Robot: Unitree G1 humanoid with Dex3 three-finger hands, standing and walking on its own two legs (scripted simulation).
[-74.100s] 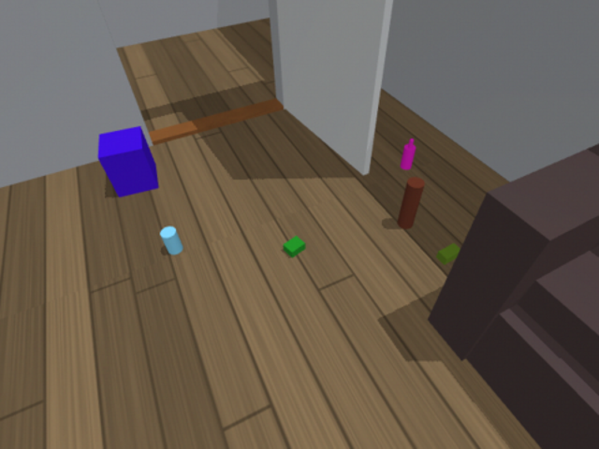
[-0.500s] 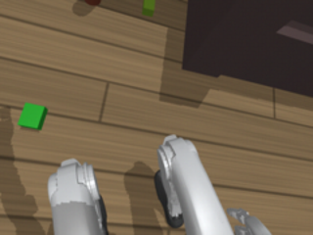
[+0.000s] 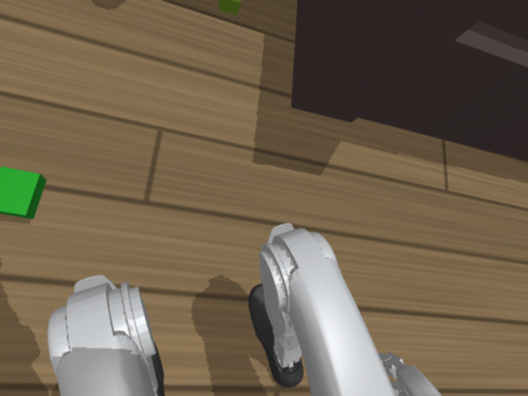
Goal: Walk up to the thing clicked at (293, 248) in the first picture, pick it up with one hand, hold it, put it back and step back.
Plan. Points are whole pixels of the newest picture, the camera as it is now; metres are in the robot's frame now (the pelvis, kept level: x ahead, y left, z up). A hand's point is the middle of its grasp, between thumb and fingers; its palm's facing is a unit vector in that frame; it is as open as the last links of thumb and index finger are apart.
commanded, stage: home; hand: left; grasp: from above
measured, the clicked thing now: (17, 193) +0.49 +0.31 -0.30
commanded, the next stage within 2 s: none
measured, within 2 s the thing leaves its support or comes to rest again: neither
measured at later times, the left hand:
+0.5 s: hand out of the picture +0.36 +0.31 +0.03, palm faces -0.23 -0.65 -0.73, open 8.4 cm
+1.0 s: hand out of the picture +0.26 +0.24 +0.24, palm faces +0.19 -0.94 -0.28, open 7.4 cm
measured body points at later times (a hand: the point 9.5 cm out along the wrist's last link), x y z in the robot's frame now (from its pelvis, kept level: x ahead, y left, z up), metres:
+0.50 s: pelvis +0.01 +0.00 +0.14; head +0.20 +0.06 +0.55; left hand +0.37 +0.34 +0.08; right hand +0.18 -0.26 +0.03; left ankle +0.08 +0.13 -0.29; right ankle +0.11 -0.13 -0.29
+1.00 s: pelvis +0.05 +0.00 +0.32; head +0.14 +0.03 +0.76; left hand +0.25 +0.28 +0.26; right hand +0.26 -0.21 +0.23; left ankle +0.08 +0.13 -0.29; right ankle +0.11 -0.13 -0.29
